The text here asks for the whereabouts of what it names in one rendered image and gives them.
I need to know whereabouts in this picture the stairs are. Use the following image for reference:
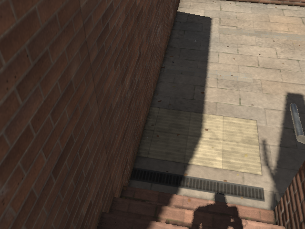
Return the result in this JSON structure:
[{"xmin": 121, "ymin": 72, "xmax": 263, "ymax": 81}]
[{"xmin": 96, "ymin": 185, "xmax": 286, "ymax": 229}]

